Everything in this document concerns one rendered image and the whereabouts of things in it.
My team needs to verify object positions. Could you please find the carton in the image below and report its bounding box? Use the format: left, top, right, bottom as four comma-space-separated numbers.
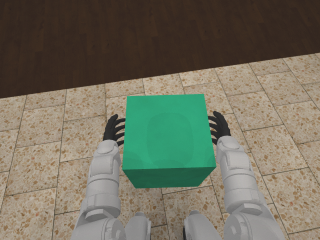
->
122, 94, 217, 189

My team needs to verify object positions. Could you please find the left robot forearm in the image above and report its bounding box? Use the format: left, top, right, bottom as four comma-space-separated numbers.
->
70, 139, 122, 240

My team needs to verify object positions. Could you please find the left robot upper arm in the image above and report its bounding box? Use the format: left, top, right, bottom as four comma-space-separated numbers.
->
70, 217, 127, 240

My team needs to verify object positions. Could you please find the right robot forearm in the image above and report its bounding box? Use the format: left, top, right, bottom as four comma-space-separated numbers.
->
216, 135, 285, 239

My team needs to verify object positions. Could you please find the robot left shin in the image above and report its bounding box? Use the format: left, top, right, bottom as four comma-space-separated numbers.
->
134, 211, 146, 217

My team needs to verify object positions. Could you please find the left robot hand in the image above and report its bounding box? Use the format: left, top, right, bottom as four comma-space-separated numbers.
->
102, 114, 126, 147

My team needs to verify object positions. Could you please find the right robot upper arm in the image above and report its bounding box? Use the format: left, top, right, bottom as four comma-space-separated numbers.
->
223, 212, 285, 240

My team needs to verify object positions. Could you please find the left robot thigh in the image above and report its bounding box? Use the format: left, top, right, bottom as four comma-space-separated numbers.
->
124, 216, 152, 240

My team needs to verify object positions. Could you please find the right robot hand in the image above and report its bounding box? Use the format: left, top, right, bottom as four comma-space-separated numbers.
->
208, 111, 231, 145

